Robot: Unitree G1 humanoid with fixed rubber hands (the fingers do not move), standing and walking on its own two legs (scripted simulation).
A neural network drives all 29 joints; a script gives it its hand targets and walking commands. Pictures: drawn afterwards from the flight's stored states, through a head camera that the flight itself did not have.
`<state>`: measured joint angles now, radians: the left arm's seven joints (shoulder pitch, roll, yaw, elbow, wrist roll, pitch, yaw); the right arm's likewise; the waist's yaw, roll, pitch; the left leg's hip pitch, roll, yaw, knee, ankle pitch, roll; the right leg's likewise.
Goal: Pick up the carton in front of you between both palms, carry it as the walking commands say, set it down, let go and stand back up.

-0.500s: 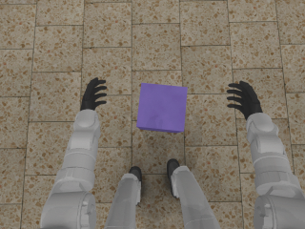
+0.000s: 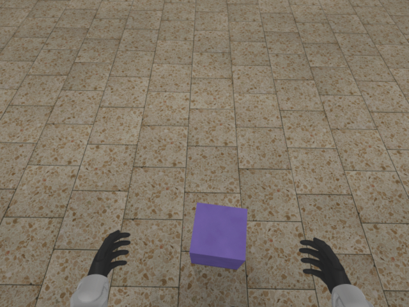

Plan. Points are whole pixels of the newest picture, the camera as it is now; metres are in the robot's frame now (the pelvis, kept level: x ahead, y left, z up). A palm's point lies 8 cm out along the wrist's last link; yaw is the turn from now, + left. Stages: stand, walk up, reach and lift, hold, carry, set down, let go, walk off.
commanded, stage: let go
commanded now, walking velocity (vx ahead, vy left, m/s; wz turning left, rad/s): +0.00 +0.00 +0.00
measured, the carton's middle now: (217, 237) +0.39 -0.06 -0.65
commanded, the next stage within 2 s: stand in 0.54 s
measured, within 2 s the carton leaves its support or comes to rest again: neither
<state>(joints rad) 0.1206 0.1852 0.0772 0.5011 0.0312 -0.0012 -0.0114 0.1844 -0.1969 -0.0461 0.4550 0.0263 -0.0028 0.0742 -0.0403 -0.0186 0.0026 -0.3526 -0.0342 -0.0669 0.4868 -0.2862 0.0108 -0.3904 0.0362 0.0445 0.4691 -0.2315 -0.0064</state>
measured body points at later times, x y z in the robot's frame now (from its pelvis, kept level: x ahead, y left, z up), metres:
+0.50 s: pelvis +0.00 +0.01 +0.00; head +0.01 +0.01 +0.45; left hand +0.17 +0.24 -0.08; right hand +0.17 -0.23 -0.07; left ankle -0.03 +0.11 -0.74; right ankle -0.01 -0.11 -0.74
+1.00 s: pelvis +0.01 -0.01 +0.00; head +0.02 -0.02 +0.45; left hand +0.14 +0.29 -0.09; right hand +0.15 -0.30 -0.10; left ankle -0.03 +0.11 -0.74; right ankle -0.01 -0.11 -0.74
